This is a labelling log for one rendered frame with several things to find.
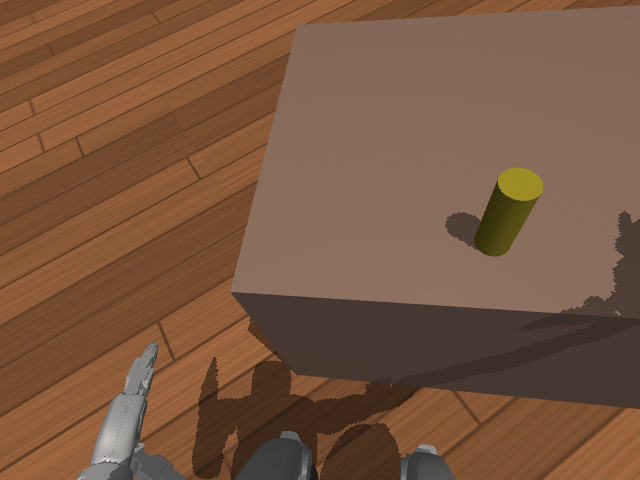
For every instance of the left robot arm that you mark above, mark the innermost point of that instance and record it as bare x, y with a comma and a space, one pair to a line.
106, 471

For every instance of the can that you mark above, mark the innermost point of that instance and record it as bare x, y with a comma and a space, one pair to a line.
514, 196

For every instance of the left robot hand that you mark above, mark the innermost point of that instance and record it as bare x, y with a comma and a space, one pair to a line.
119, 436

